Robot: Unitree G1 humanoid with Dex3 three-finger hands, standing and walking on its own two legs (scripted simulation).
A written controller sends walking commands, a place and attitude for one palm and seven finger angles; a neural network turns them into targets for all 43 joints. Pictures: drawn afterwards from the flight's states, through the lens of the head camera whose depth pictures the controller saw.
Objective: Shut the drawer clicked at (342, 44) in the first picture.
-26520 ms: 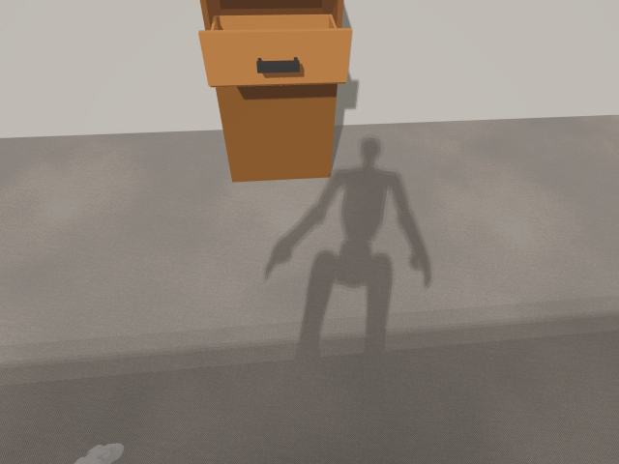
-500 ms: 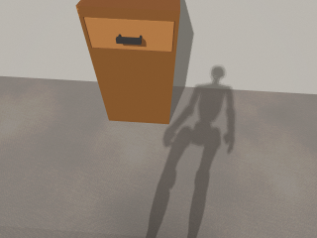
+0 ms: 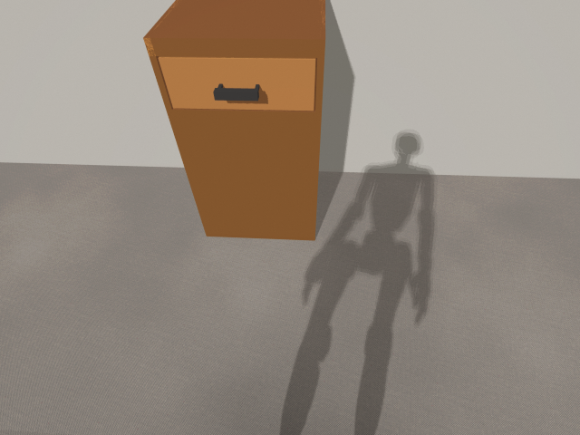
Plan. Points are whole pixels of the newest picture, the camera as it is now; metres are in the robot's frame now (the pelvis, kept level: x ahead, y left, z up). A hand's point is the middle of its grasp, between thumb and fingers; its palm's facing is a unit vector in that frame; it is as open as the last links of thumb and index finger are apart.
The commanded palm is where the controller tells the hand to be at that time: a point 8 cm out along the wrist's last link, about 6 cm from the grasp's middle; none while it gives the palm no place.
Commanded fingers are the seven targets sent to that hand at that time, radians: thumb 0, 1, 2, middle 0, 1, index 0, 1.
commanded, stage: let the arm hang, fingers relaxed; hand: left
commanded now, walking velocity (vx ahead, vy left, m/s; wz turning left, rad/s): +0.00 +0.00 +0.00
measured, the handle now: (237, 90) +1.01 +0.21 -0.04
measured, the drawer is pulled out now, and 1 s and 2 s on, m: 0.00 0.00 0.00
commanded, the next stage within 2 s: look to check the result in 0.28 s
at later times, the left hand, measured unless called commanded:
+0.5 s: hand out of the picture +0.02 +0.17 -0.17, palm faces +0.03 -0.98 -0.20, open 7.3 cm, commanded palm none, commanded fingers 0.00 0.90 0.90 -0.20 -0.30 -0.20 -0.30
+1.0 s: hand out of the picture +0.07 +0.19 -0.16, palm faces +0.02 -0.97 -0.25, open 7.3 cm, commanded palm none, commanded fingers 0.00 0.90 0.90 -0.20 -0.30 -0.20 -0.30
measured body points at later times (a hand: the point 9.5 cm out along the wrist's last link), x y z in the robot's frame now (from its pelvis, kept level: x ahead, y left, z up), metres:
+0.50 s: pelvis +0.02 -0.01 +0.00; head +0.04 -0.01 +0.45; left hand +0.02 +0.22 -0.16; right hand +0.00 -0.22 -0.16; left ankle +0.02 +0.11 -0.74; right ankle +0.02 -0.11 -0.74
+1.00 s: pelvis +0.03 -0.01 +0.00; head +0.05 -0.02 +0.45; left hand +0.07 +0.24 -0.14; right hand +0.05 -0.25 -0.16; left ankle +0.02 +0.11 -0.74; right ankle +0.02 -0.11 -0.74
